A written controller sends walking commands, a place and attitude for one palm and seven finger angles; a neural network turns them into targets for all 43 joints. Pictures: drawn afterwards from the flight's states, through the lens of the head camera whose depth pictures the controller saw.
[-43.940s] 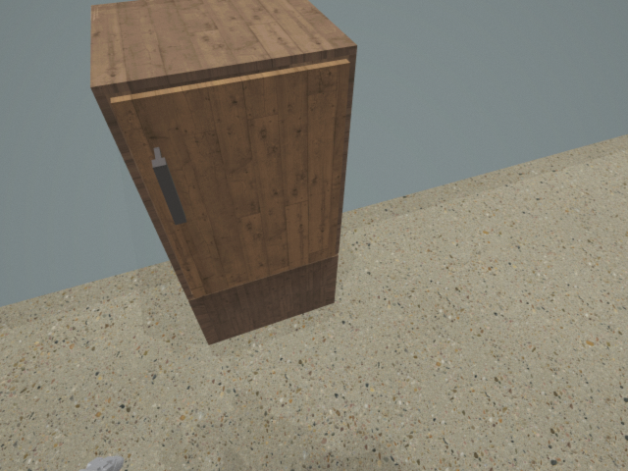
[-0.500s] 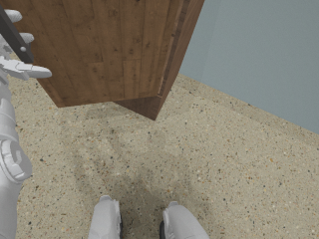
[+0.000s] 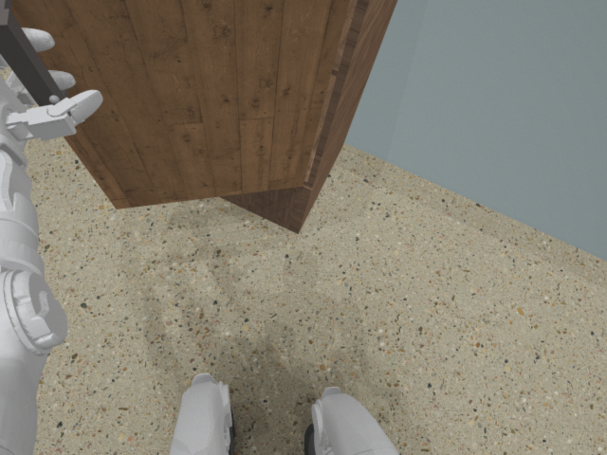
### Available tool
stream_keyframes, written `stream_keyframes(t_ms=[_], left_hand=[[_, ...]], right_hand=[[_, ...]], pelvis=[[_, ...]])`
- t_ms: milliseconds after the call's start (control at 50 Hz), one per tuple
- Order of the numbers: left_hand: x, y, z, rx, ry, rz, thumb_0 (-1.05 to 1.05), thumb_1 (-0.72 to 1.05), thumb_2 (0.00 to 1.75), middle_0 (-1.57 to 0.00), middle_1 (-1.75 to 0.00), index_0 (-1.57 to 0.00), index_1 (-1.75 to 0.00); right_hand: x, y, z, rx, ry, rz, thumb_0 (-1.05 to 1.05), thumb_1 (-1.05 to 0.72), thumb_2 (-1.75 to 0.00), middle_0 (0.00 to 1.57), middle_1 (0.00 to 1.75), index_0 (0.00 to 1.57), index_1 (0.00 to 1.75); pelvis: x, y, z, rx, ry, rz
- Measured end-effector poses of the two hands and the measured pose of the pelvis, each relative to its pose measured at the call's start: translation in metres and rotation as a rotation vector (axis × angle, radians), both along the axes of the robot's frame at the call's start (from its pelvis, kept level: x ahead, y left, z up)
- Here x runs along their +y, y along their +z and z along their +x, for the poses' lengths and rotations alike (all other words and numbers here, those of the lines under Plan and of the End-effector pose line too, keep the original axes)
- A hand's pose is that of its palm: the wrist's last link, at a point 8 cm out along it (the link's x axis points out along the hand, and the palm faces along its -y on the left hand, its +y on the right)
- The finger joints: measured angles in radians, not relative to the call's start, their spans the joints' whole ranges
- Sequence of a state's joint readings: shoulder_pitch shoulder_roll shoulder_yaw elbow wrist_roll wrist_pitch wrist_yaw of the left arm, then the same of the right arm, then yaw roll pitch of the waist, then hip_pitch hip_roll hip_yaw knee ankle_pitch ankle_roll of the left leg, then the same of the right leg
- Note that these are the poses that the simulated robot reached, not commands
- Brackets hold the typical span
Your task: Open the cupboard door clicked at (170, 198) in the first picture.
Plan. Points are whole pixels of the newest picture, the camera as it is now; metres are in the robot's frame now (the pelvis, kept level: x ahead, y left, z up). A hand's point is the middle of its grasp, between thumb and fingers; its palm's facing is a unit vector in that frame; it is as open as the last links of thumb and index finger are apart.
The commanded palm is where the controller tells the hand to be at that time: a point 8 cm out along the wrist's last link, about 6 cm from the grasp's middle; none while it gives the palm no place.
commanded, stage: close the thumb around the handle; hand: left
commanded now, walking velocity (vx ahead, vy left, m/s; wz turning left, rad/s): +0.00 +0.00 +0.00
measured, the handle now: (36, 62) +0.58 +0.29 +0.08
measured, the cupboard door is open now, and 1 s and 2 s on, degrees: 37 55 78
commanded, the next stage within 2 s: pull the door open along its arc in 0.30 s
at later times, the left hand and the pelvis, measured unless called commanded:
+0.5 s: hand (55, 99) +0.53 +0.26 +0.08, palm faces +0.16 -0.99 +0.00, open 5.9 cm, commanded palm +0.50 +0.28 +0.08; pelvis +0.00 +0.00 +0.00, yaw +0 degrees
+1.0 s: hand (95, 182) +0.42 +0.20 +0.08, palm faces +0.39 -0.92 +0.09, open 6.2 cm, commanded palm +0.36 +0.24 +0.08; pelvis +0.02 +0.00 +0.03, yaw +1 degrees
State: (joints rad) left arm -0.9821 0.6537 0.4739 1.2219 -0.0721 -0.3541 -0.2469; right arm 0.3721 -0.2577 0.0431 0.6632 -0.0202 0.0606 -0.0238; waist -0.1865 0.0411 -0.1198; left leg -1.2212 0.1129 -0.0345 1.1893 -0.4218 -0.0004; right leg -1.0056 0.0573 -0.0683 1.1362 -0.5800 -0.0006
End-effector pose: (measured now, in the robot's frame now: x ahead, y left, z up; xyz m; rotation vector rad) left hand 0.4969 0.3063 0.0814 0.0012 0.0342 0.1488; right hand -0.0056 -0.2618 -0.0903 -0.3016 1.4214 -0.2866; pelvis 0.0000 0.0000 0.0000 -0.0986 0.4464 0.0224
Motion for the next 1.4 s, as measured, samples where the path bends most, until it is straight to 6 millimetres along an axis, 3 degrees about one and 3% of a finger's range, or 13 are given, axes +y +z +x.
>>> stream_keyframes(t_ms=[220,600,720,860,1000,1100,1200,1400], left_hand=[[0.000,0.000,0.001,0.001,0.013,0.000,0.01,0.71,0.81,-0.35,-1.30,-0.36,-1.33],[-0.002,0.000,-0.007,-0.005,-0.002,-0.003,0.01,0.72,0.78,-0.33,-1.32,-0.34,-1.35],[-0.009,-0.001,-0.032,-0.017,-0.023,0.003,0.01,0.71,0.76,-0.33,-1.32,-0.33,-1.34],[-0.027,-0.002,-0.075,-0.029,-0.038,-0.010,0.00,0.69,0.75,-0.33,-1.32,-0.33,-1.33],[-0.066,-0.005,-0.120,-0.057,0.254,-0.079,0.01,0.67,0.77,-0.33,-1.32,-0.35,-1.29],[-0.095,-0.003,-0.146,-0.054,0.403,-0.034,0.00,0.68,0.80,-0.33,-1.31,-0.34,-1.29],[-0.116,-0.002,-0.168,-0.058,0.410,0.012,0.01,0.69,0.80,-0.34,-1.31,-0.31,-1.31],[-0.149,-0.002,-0.201,-0.059,0.389,0.000,0.01,0.68,0.77,-0.33,-1.33,-0.31,-1.32]], right_hand=[[0.001,-0.001,-0.003,0.018,0.003,0.006,0.01,-0.91,-0.89,0.21,0.30,0.20,0.30],[-0.001,0.003,0.002,-0.002,-0.019,0.013,0.01,-0.91,-0.89,0.21,0.30,0.20,0.30],[0.001,0.005,0.018,-0.041,-0.021,0.040,0.01,-0.91,-0.89,0.20,0.30,0.20,0.30],[0.003,0.011,0.062,-0.165,0.016,0.069,0.01,-0.91,-0.89,0.20,0.30,0.20,0.30],[0.014,0.014,0.119,-0.321,0.127,0.117,0.01,-0.91,-0.89,0.20,0.30,0.20,0.30],[0.025,0.014,0.148,-0.394,0.198,0.163,0.01,-0.91,-0.89,0.20,0.30,0.20,0.30],[0.028,0.014,0.157,-0.424,0.228,0.187,0.01,-0.91,-0.89,0.20,0.30,0.20,0.30],[0.010,0.011,0.149,-0.413,0.238,0.187,0.01,-0.91,-0.89,0.20,0.30,0.20,0.30]], pelvis=[[0.000,0.000,0.000,0.004,0.004,-0.001],[-0.002,0.005,0.005,-0.007,-0.010,0.009],[-0.001,0.012,0.011,-0.033,-0.012,0.022],[0.000,0.022,0.018,-0.080,-0.006,0.036],[-0.001,0.026,0.017,-0.118,0.002,0.054],[-0.008,0.025,0.013,-0.145,0.015,0.065],[-0.017,0.026,0.008,-0.174,0.029,0.073],[-0.032,0.029,0.004,-0.206,0.044,0.090]])
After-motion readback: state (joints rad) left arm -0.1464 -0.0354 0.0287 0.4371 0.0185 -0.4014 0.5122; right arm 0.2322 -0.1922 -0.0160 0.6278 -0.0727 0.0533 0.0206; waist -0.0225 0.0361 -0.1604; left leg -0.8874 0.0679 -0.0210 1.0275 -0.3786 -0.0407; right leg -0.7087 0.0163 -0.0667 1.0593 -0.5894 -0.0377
